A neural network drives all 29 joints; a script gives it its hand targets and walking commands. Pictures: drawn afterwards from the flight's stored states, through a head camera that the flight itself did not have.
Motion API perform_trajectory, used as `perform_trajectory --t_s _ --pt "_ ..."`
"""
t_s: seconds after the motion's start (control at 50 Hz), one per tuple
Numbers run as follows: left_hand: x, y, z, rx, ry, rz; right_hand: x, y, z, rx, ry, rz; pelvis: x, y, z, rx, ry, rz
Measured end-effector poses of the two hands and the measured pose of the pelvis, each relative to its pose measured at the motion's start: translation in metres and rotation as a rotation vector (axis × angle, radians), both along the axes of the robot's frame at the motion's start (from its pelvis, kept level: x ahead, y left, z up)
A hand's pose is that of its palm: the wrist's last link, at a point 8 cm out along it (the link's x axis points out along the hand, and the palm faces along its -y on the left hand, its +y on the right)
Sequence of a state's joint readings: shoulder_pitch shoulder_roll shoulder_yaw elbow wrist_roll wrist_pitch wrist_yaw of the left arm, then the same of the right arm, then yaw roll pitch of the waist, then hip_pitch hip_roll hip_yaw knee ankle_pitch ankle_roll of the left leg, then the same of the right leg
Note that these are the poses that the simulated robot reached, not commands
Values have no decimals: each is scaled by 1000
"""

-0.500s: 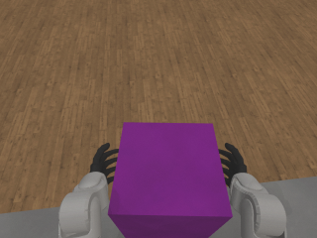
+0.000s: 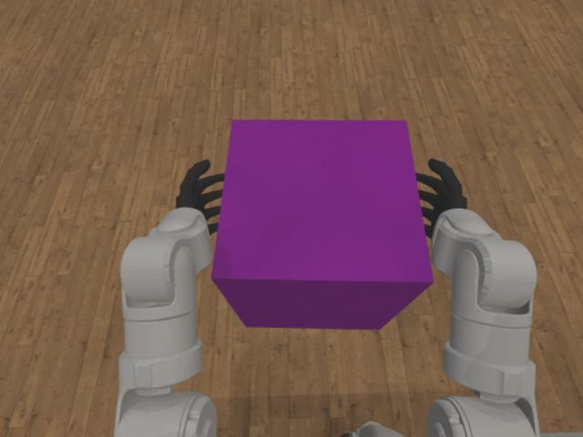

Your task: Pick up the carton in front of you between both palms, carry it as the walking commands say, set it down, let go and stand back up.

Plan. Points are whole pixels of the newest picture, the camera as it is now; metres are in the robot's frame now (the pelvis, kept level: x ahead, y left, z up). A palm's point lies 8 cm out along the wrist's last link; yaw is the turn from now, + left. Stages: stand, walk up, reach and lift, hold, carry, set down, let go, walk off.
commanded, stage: carry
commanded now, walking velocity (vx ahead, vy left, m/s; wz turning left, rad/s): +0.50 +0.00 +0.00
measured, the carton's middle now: (315, 238) +0.35 +0.01 +0.07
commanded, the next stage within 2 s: none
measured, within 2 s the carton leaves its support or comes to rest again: neither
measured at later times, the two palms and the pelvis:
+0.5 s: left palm (252, 66) +0.70 +0.13 +0.14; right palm (416, 72) +0.67 -0.16 +0.14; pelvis +0.34 +0.02 +0.04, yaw -2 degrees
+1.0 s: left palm out of the picture +1.00 +0.14 +0.24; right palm out of the picture +1.03 -0.16 +0.24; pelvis +0.66 -0.04 +0.09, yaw +0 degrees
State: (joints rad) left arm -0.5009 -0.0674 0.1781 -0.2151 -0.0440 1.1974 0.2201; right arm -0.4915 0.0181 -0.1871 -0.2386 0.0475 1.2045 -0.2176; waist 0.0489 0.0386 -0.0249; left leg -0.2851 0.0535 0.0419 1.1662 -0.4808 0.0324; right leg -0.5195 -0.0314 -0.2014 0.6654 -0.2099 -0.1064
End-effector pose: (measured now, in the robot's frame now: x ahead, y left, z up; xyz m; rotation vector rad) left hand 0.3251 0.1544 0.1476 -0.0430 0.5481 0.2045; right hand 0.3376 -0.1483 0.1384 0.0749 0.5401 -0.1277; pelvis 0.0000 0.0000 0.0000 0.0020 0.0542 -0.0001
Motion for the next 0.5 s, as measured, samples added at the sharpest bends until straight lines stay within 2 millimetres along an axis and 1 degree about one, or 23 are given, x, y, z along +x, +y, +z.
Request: perform_trajectory --t_s 0.04,0.1,0.18,0.28,0.36,0.4,0.44,0.5 --pt "31 -2 -1 -17 30 18 35 -1 0 33 32 -7 19 -5 7 5 10 1" --pt "78 -4 2 -45 36 41 84 -3 5 68 41 -27 51 -10 17 13 25 -1" --pt "143 -7 11 -68 13 45 146 -7 15 74 17 -48 101 -11 24 19 44 -7" --pt "221 -8 14 -84 -9 32 217 -7 19 78 -8 -66 176 -5 24 16 55 -22" --pt "285 -5 5 -106 -22 7 273 -3 14 75 -24 -85 246 6 14 22 47 -35" --pt "316 -6 -3 -115 -2 -23 296 -3 8 67 -7 -104 275 11 15 35 41 -36" --pt "342 -10 -8 -114 32 -51 312 -8 3 67 27 -137 300 15 22 25 40 -32" --pt "377 -21 -5 -139 58 -74 335 -17 3 76 54 -179 336 18 37 9 46 -31"
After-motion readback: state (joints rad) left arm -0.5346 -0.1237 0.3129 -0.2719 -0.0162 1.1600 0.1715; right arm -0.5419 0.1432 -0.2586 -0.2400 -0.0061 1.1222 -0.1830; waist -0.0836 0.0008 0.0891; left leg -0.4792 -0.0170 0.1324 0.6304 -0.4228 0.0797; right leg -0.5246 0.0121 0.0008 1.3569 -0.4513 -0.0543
